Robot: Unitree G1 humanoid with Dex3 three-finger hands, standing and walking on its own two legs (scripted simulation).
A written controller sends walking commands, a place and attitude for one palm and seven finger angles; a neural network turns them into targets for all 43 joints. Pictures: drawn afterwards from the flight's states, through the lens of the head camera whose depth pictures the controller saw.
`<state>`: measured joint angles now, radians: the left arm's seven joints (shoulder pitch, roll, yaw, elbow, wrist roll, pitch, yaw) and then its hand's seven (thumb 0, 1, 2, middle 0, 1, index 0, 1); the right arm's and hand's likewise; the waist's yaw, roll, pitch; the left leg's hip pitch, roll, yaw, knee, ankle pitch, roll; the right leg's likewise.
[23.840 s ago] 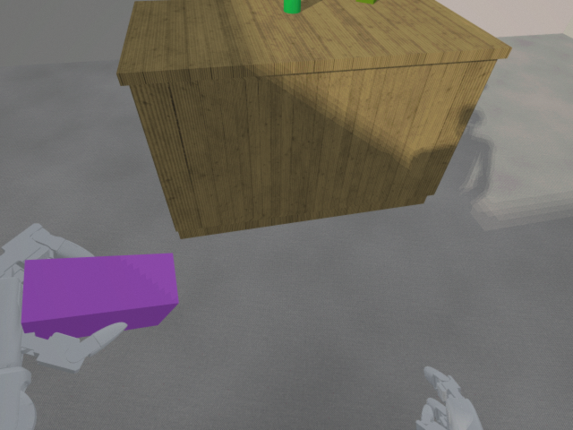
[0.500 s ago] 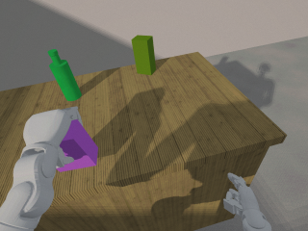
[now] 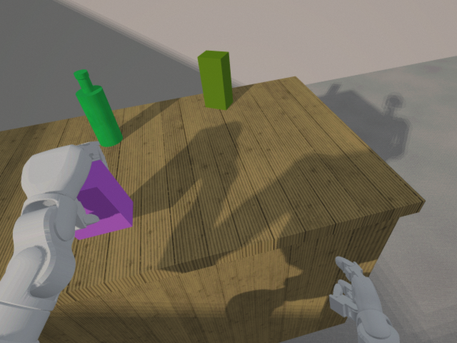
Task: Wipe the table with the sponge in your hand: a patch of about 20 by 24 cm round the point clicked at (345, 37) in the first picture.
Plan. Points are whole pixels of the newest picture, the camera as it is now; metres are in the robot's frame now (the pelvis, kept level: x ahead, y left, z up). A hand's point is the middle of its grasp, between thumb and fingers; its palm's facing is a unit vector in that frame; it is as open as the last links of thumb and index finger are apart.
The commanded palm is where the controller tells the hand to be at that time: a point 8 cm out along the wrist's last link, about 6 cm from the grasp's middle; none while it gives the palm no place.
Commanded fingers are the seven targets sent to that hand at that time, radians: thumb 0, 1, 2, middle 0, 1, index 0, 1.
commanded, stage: move the sponge above the wiping area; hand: left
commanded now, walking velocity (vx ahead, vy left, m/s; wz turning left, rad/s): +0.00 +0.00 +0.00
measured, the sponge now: (95, 209) +0.26 +0.31 +0.12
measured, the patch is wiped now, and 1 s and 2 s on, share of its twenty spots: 0.00 0.00 0.00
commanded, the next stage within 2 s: lower the sponge onto the table in 0.88 s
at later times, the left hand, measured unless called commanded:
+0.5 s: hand (72, 187) +0.25 +0.31 +0.19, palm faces +0.26 -0.06 -0.96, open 9.9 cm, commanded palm +0.20 +0.28 +0.24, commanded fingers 0.00 0.10 1.30 -1.20 -1.60 -1.20 -1.60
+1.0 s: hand (76, 204) +0.23 +0.30 +0.17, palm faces +0.17 -0.09 -0.98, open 9.9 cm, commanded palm +0.19 +0.28 +0.24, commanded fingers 0.00 0.10 1.30 -1.20 -1.60 -1.20 -1.60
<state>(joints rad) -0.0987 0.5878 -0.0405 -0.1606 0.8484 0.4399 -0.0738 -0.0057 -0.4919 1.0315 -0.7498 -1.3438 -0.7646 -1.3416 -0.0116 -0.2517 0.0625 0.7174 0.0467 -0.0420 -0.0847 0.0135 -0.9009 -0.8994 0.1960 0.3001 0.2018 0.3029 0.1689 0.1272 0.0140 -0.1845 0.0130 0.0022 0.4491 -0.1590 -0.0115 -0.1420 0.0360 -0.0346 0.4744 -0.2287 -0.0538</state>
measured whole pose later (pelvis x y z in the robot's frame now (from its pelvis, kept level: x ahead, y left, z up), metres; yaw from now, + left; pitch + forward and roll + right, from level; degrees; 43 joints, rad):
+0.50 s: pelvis +0.00 +0.01 +0.00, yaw +0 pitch -6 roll +0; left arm -0.07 0.56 -0.01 -0.23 0.83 0.48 -0.08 -0.01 -0.49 1.03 -0.75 -1.35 -0.76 -1.35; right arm -0.01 -0.26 0.05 0.71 0.06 -0.03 -0.08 0.01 -0.90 -0.90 0.20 0.30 0.19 0.30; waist 0.17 0.13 0.01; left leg -0.19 0.00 0.00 0.45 -0.16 0.00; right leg -0.14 0.03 -0.04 0.47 -0.23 -0.04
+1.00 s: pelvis +0.00 +0.01 +0.00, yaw +0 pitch -6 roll +0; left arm 0.02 0.55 -0.01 -0.27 0.82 0.48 -0.14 -0.01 -0.49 1.03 -0.74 -1.35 -0.76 -1.35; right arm -0.01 -0.27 0.06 0.69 0.06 -0.03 -0.07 0.01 -0.90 -0.90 0.20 0.30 0.20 0.30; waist 0.16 0.15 -0.01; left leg -0.20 0.00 0.00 0.46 -0.16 0.00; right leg -0.16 0.03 -0.03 0.48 -0.23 -0.04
